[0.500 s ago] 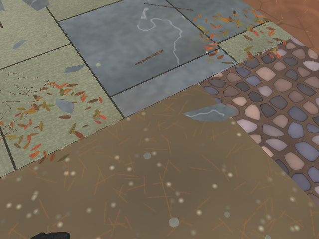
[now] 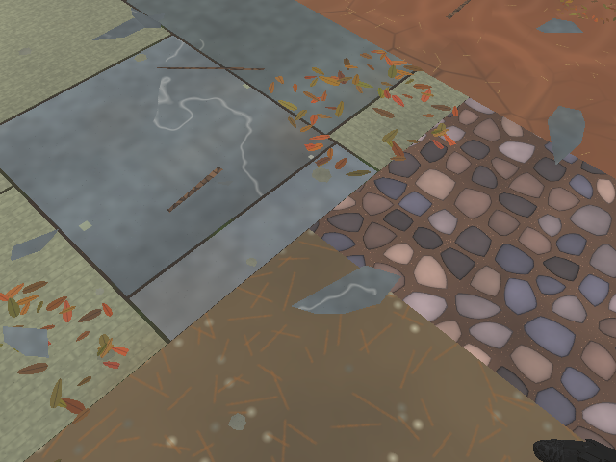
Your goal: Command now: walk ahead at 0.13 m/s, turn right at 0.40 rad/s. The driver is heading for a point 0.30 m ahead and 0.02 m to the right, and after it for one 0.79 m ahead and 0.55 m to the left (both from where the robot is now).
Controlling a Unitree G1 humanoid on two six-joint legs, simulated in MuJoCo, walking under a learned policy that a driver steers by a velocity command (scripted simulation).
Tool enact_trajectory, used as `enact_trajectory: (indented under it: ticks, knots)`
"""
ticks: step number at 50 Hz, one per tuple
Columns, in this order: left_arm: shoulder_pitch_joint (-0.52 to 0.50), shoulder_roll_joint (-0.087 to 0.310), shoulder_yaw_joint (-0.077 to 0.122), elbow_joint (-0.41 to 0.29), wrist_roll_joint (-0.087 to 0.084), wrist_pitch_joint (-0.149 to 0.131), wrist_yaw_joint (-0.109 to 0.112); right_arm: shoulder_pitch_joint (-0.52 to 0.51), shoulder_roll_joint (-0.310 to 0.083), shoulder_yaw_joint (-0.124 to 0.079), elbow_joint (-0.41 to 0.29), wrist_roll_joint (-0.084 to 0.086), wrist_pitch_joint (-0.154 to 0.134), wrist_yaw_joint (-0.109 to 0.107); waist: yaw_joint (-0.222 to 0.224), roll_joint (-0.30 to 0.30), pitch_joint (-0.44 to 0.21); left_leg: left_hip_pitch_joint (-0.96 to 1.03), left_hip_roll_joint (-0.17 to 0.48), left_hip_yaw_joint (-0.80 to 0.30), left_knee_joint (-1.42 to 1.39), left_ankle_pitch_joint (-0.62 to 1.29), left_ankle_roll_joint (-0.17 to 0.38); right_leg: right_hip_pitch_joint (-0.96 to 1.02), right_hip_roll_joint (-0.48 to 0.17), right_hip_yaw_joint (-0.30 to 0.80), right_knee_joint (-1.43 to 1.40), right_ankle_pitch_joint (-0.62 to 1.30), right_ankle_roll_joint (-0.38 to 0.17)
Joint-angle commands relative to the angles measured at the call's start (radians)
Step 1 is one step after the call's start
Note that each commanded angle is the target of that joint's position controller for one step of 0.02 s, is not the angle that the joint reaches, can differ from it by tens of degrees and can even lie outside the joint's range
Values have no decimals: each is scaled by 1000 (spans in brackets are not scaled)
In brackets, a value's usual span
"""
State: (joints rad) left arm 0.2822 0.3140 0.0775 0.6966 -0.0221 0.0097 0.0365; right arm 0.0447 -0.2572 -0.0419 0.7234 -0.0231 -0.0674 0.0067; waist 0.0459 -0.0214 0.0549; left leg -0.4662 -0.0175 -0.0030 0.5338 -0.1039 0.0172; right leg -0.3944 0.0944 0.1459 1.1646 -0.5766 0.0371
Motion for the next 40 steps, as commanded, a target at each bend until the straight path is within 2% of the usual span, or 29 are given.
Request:
enact_trajectory:
  ticks: [1, 2, 3, 5, 7, 9, 11, 12, 13, 14, 15, 16, 17, 18, 19, 21, 23, 26, 31, 33, 34, 35, 36, 37, 38, 39, 40]
  knots:
    - [35, 125, 34, -70, 5, 33, 15, 18, -109, -19, -56, -2, 26, -8, -33, 123, -161, 304, 288, -322, -209, 96, 197, -198, -102, -17, 101, 63, 41]
    - [40, 90, 25, -71, 8, 38, 14, 13, -119, -22, -46, -7, 28, -9, -22, 143, -134, 224, 244, -248, -239, 103, 189, -128, -104, -47, 27, 84, 37]
    - [53, 59, 16, -70, 10, 36, 14, 11, -119, -23, -36, -8, 28, -8, -16, 157, -132, 202, 220, -198, -247, 139, 191, -82, -100, -70, -53, 91, 36]
    - [48, 27, 1, -69, 20, 26, 13, 13, -124, -26, -21, -1, 27, -9, -18, 160, -163, 211, 225, -157, -236, 251, 213, -9, -108, -91, -205, 102, 32]
    - [19, 26, -7, -72, 23, 22, 7, 22, -141, -31, -9, 10, 32, -9, -36, 167, -194, 236, 248, -157, -231, 266, 229, 51, -120, -99, -332, 164, 23]
    - [3, 43, -5, -70, 21, 25, 0, 34, -156, -33, 2, 18, 42, -8, -45, 170, -192, 238, 258, -171, -236, 149, 230, 99, -118, -111, -431, 216, 11]
    - [12, 40, -5, -57, 24, 27, -10, 19, -151, -27, 8, 28, 52, -6, -22, 156, -161, 187, 238, -160, -226, -24, 199, 191, -102, -137, -602, 330, -18]
    - [11, 39, -5, -53, 30, 27, -14, 30, -135, -19, 18, 32, 54, -4, -15, 147, -144, 145, 218, -151, -216, -101, 166, 251, -96, -140, -688, 374, -40]
    - [-7, 58, -5, -68, 42, 26, -13, 67, -105, -7, 35, 29, 50, 1, -19, 113, -134, 95, 191, -136, -200, -180, 102, 310, -140, -80, -751, 431, -71]
    - [-16, 117, 2, -88, 53, 27, -6, 85, -74, 5, 32, 8, 43, 8, -50, -14, -139, 46, 124, -63, -87, -255, 32, 341, -277, 73, -792, 521, -121]
    - [-75, 112, -1, -71, 55, 23, -11, 119, -41, 9, 35, 6, 39, 7, -112, -198, -124, 163, 48, 29, -76, -243, -17, 143, -311, 110, -823, 331, -179]
    - [-127, 46, -17, -96, 54, 11, -20, 78, -88, 2, 46, -6, 41, 2, -84, -149, -80, 223, 48, 15, -66, -160, -40, 78, -255, 75, -849, 204, -157]
    - [-119, 24, -24, -81, 62, 0, -24, 66, -93, -1, 52, -6, 42, 2, -81, -137, -65, 242, 49, 15, -77, -111, -42, 66, -223, 44, -842, 155, -119]
    - [-115, 40, -21, -76, 61, -7, -25, 77, -94, -1, 68, -3, 45, -2, -81, -123, -49, 254, 58, 12, -81, -90, -38, 57, -198, 20, -829, 168, -94]
    - [-105, 45, -19, -73, 54, -14, -25, 90, -117, -6, 78, -2, 48, -4, -74, -95, -30, 240, 65, 2, -90, -84, -30, 58, -190, 10, -815, 200, -83]
    - [-66, 40, -22, -58, 47, -18, -20, 95, -105, -2, 96, 7, 44, 1, -66, -43, -33, 210, 72, -11, -105, -78, -11, 112, -172, -24, -772, 276, -70]
    - [-50, 59, -13, -58, 44, -16, -11, 76, -112, -4, 102, 18, 43, 4, -46, -17, -35, 162, 65, -18, -88, -56, -3, 164, -166, -45, -743, 330, -73]
    - [-35, 97, 8, -69, 38, -4, 9, 50, -135, -15, 84, 31, 44, 4, -33, -26, -56, 99, 45, -19, -7, 3, 4, 206, -202, -38, -729, 424, -106]
    - [-44, 105, 31, -85, 28, 8, 31, 90, -128, -30, 65, 32, 67, 11, -45, -82, -94, 41, 33, -1, 152, -37, 4, 224, -328, 0, -710, 595, -178]
    - [-63, 101, 35, -92, 25, 4, 37, 103, -130, -37, 54, 30, 75, 16, -54, -79, -103, 71, 40, -8, 169, -41, 23, 182, -340, -20, -675, 584, -172]
    - [-64, 99, 37, -94, 26, 3, 40, 111, -145, -44, 50, 31, 78, 16, -54, -46, -105, 94, 45, -28, 147, 42, 40, 155, -318, -58, -644, 549, -150]
    - [-59, 92, 38, -98, 30, 3, 42, 120, -172, -55, 48, 32, 81, 13, -49, 28, -104, 114, 64, -93, 87, 138, 70, 123, -262, -130, -583, 481, -110]
    - [-76, 71, 35, -107, 34, 3, 43, 143, -208, -67, 43, 30, 82, 5, -56, 147, -110, 170, 131, -250, -24, 202, 139, 47, -159, -224, -434, 374, -42]
    - [-129, 37, 24, -129, 33, 5, 44, 201, -250, -75, 41, 14, 79, 2, -101, 271, -132, 293, 244, -505, -153, 238, 261, -102, -35, -217, -246, 99, 11]
    - [-148, 22, 17, -141, 27, 3, 42, 246, -254, -70, 41, -1, 61, 3, -128, 269, -190, 406, 317, -629, -210, 195, 325, -213, -31, -79, -46, -134, 12]
    - [-114, 40, 20, -129, 17, 1, 37, 200, -252, -68, 19, 3, 44, 3, -102, 185, -203, 417, 319, -603, -192, 167, 312, -240, -54, -23, 48, -100, 7]
    - [-99, 58, 26, -114, 16, -1, 37, 143, -239, -67, -2, 19, 39, -3, -77, 119, -185, 385, 294, -544, -176, 149, 278, -248, -74, -16, 55, -31, 6]
